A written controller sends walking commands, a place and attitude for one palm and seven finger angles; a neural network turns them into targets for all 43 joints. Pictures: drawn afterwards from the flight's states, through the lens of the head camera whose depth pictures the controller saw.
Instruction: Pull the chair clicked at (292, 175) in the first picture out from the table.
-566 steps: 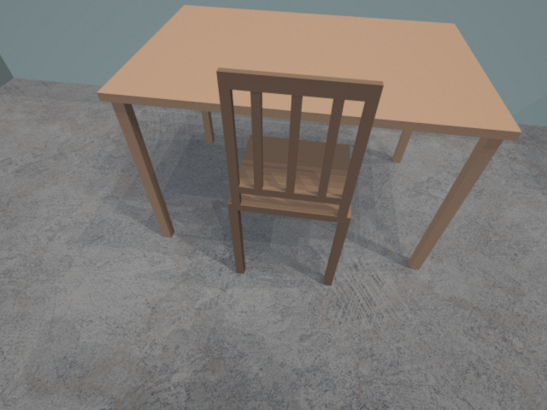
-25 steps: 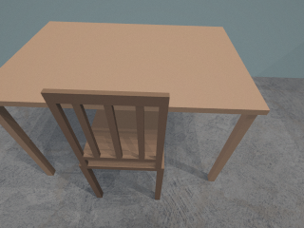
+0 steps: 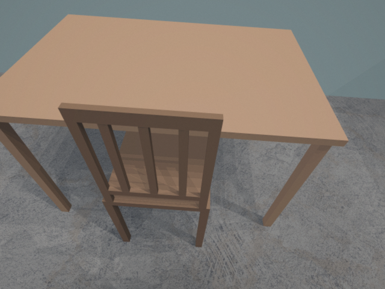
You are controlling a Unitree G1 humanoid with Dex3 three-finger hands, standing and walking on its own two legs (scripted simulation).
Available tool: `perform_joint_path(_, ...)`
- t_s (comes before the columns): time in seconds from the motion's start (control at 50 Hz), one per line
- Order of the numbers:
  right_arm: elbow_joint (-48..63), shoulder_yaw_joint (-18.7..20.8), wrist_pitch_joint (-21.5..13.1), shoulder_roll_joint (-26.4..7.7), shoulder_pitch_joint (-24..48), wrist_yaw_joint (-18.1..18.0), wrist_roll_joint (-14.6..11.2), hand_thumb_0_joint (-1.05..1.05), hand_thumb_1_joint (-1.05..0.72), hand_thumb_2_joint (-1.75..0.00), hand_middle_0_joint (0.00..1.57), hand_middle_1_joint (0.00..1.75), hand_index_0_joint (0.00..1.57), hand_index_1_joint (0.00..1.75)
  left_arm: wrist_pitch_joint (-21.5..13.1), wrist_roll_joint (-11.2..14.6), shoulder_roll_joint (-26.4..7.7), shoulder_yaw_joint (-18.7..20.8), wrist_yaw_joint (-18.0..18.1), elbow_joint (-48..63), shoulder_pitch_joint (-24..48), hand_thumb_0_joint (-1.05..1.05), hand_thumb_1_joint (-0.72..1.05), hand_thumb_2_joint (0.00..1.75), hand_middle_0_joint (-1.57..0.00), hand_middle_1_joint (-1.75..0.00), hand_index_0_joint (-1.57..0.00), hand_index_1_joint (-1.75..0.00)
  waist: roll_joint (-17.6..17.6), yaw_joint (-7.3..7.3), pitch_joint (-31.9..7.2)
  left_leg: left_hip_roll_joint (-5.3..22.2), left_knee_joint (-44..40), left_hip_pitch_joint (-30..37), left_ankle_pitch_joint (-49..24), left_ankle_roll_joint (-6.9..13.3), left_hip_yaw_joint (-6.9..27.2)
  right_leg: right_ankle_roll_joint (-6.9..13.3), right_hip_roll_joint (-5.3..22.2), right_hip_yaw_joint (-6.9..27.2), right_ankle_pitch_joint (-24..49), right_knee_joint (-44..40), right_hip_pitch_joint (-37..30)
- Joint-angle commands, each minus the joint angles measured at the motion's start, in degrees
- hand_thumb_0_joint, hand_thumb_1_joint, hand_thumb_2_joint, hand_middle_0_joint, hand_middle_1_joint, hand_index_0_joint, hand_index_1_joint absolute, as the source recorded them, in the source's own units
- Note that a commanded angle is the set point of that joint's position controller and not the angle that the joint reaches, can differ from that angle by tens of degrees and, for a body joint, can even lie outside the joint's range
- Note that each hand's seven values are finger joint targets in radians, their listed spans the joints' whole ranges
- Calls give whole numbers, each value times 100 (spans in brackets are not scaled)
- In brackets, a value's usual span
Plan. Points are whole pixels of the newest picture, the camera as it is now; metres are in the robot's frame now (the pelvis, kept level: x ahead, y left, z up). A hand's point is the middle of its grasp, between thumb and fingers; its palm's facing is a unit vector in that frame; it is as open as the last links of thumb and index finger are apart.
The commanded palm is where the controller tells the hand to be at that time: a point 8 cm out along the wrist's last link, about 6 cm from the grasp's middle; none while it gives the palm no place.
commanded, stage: raise the hand toward the chair's back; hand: left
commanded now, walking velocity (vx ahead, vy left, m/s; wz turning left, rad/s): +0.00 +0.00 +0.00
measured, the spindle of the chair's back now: (150, 164) +0.46 +0.15 -0.09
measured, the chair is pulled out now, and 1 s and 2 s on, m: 0.00 0.00 0.00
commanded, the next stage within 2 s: none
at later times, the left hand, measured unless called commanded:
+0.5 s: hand out of the picture +0.10 +0.17 -0.06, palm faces +0.18 -0.98 -0.08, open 10.4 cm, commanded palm +0.12 +0.21 -0.06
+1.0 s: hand (115, 265) +0.18 +0.17 -0.07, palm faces -0.02 -1.00 -0.04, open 14.7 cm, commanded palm +0.16 +0.23 -0.05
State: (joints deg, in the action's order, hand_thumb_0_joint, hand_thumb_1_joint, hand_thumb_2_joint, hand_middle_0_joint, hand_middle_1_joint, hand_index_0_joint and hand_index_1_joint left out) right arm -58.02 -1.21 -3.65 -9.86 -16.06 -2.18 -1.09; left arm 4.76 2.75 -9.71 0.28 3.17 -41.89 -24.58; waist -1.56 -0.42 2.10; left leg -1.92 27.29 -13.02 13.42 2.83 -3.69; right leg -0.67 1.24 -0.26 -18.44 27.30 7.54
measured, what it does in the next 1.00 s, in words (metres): lowers itself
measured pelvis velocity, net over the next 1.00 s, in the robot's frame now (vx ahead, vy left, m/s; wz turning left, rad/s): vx -0.04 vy -0.02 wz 0.02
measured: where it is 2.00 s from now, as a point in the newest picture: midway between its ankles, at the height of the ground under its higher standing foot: outside the picture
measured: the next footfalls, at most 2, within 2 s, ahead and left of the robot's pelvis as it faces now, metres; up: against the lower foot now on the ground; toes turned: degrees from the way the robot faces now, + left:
none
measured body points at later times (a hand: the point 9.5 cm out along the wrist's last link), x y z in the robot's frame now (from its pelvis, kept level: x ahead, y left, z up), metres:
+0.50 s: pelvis -0.07 -0.05 -0.11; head -0.02 -0.02 +0.34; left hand +0.09 +0.22 -0.05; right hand +0.18 -0.28 -0.14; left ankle +0.01 +0.08 -0.74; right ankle -0.05 -0.13 -0.74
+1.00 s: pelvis -0.04 -0.02 -0.09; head +0.04 -0.01 +0.35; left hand +0.17 +0.23 -0.06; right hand +0.13 -0.28 -0.18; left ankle +0.01 +0.08 -0.74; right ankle -0.05 -0.13 -0.74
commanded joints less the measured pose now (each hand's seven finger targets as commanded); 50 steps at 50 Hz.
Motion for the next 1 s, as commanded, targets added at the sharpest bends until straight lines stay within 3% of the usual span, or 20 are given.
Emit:
perform_joint_path(0.0, 1229, 221, -1386, -797, 166, -179, -176, 0, -90, -90, 20, 30, 20, 30, -717, 426, 374, -488, 427, 3346, -110, 0, 81, 86, -19, -29, -19, -29, 896, 370, -923, 645, -490, 1158, -2001, -316, 800, 173, -59, -383, -240, 965, 1796)
perform_joint_path(0.02, 1687, 280, -1367, -1077, 164, -151, -193, 0, -90, -90, 20, 30, 20, 30, -863, 731, 232, -427, 331, 4769, 696, 0, 78, 85, -19, -28, -19, -28, 940, 293, -697, 542, -351, 652, -1292, -314, 891, 155, 3, -463, -53, 844, 1659)
perform_joint_path(0.08, 2118, 368, -1401, -1237, 402, -145, 18, 0, -90, -90, 20, 30, 20, 30, -1607, 594, -95, 124, -9, 3763, 491, 0, 71, 82, -18, -27, -18, -27, -529, 427, -250, 263, 625, -718, 221, -246, 813, 164, -87, -605, -83, 509, 2320)
perform_joint_path(0.12, 2373, 459, -1307, -1198, 707, -54, 87, 0, -90, -90, 20, 30, 20, 30, -2358, 745, 232, 331, -548, 2738, -611, 0, 67, 80, -18, -26, -18, -26, -1729, 48, -266, 300, 1270, -1754, 286, -307, 716, 176, -186, -733, -382, 1216, 3043)
perform_joint_path(0.14, 2534, 501, -1288, -1166, 875, 15, 115, 0, -90, -90, 20, 30, 20, 30, -2782, 870, 293, 346, -916, 2735, -1032, 0, 64, 79, -17, -26, -17, -26, -1865, -138, -424, 267, 1527, -2140, 296, -337, 608, 192, -199, -687, -426, 1503, 3199)
perform_joint_path(0.16, 2661, 568, -1256, -1129, 979, 122, 69, 0, -90, -90, 20, 30, 20, 30, -3120, 931, -100, 794, -1273, 2499, -1512, 0, 62, 78, -17, -26, -17, -26, -1580, -396, -543, 195, 1687, -2365, 225, -387, 497, 259, -161, -544, -260, 1652, 3109)
perform_joint_path(0.2, 3083, 621, -1209, -1243, 1152, 232, 40, 0, -90, -90, 20, 30, 20, 30, -3695, 1072, -524, 1035, -1987, 2702, -1002, 0, 57, 76, -17, -25, -17, -25, -824, -343, -914, 105, 2195, -2705, 330, -404, 319, 297, -73, -309, -249, 2081, 3225)
perform_joint_path(0.26, 3540, 615, -990, -1174, 1295, 220, -85, 0, -90, -90, 20, 30, 20, 30, -3447, 1027, -1015, 1571, -2079, 2820, -773, 0, 50, 73, -16, -24, -16, -24, 361, -522, -1328, 27, 2455, -2969, 765, -336, 187, 315, -66, -138, -738, 2335, 3334)
perform_joint_path(0.3, 3880, 570, -942, -1132, 1335, 156, -70, 0, -90, -90, 20, 30, 20, 30, -3491, 1206, -1056, 1463, -1918, 4138, 210, 0, 46, 71, -16, -23, -16, -23, 546, -338, -1569, 53, 2723, -3198, 1297, -256, 181, 265, -49, 140, -1559, 2296, 3671)
perform_joint_path(0.36, 3793, 540, -1074, -979, 1001, 21, 37, 0, -90, -90, 20, 30, 20, 30, -4262, 1226, -1388, 1508, -1410, 6281, 1567, 0, 39, 68, -15, -22, -15, -22, 1139, -8, -2250, 191, 3146, -2990, 1412, -137, 371, 274, -134, 382, -1871, 2452, 4075)
perform_joint_path(0.42, 3497, 428, -1286, -942, 815, -110, 74, 0, -90, -90, 20, 30, 20, 30, -4842, 1144, -1006, 760, -1350, 6809, 1407, 0, 32, 65, -14, -21, -14, -21, 1399, 256, -2303, 263, 3420, -2834, 1299, -89, 508, 340, -220, 350, -1737, 2654, 4517)
perform_joint_path(0.48, 3279, 342, -1475, -1105, 783, -198, -9, 0, -90, -90, 20, 30, 20, 30, -4636, 1259, -807, 234, -1851, 5915, 1213, 0, 25, 62, -13, -20, -13, -20, 790, 640, -1649, 318, 3709, -3399, 1493, -43, 614, 227, -208, 455, -1928, 2440, 4638)
perform_joint_path(0.52, 3217, 320, -1415, -1168, 724, -289, -99, 0, -90, -90, 20, 30, 20, 30, -4014, 1282, -1019, 399, -2230, 4846, 944, 0, 20, 60, -13, -19, -13, -19, 63, 638, -1220, 297, 3826, -4103, 1801, -44, 548, 119, -121, 763, -2624, 2032, 4501)
perform_joint_path(0.56, 3292, 328, -1236, -1165, 765, -359, -203, 0, -90, -90, 20, 30, 20, 30, -3131, 1276, -1205, 759, -2489, 3837, 660, 0, 15, 58, -13, -18, -13, -18, -302, 448, -1099, 263, 3760, -4320, 1795, -31, 486, 74, -64, 912, -2910, 1764, 4281)
perform_joint_path(0.64, 3733, 320, -1012, -1073, 976, -402, -211, 0, -90, -90, 20, 30, 20, 30, -2075, 1652, -1547, 1695, -2263, 4617, 744, 0, 6, 54, -12, -17, -12, -17, -132, -131, -2123, 144, 3359, -3737, 1069, -23, 473, 12, 95, 846, -1943, 1739, 3011)
perform_joint_path(0.66, 3686, 351, -974, -978, 1014, -386, -173, 0, -90, -90, 20, 30, 20, 30, -2065, 1705, -1655, 2105, -1998, 4700, 472, 0, 4, 53, -11, -16, -11, -16, -90, -282, -2372, 174, 3321, -3603, 792, -54, 510, -2, 69, 748, -1426, 1880, 2813)
perform_joint_path(0.74, 3387, 442, -1034, -700, 756, -236, -63, 0, -90, -90, 20, 30, 20, 30, -2889, 1570, -1184, 1970, -1326, 5611, 256, 0, -6, 49, -10, -15, -10, -15, 116, -240, -2683, 281, 3105, -3065, -313, -122, 532, -15, -6, 285, 1131, 2513, 2625)
perform_joint_path(0.82, 3064, 521, -1097, -841, 641, -92, 33, 0, -90, -90, 20, 30, 20, 30, -3544, 1138, -834, 1236, -1541, 4832, 238, 0, -15, 45, -10, -14, -10, -14, 278, 182, -1996, 302, 3237, -3013, -391, -103, 553, 54, -118, -89, 1017, 2810, 3638)
perform_joint_path(0.86, 3033, 541, -1099, -983, 585, -115, -19, 0, -90, -90, 20, 30, 20, 30, -3510, 1143, -631, 924, -1885, 4234, 195, 0, -20, 43, -9, -13, -9, -13, -76, 364, -1672, 299, 3327, -3260, -61, -69, 583, 47, -133, -36, 579, 2707, 3936)
perform_joint_path(0.98, 3314, 585, -1243, -1162, 506, -247, -89, 0, -90, -90, 20, 30, 20, 30, -3430, 1556, -1383, 1617, -2163, 5493, 575, 0, -34, 37, -8, -11, -8, -11, 536, 36, -3040, 298, 3075, -2415, -422, -44, 602, 160, -161, -136, 500, 2718, 3393)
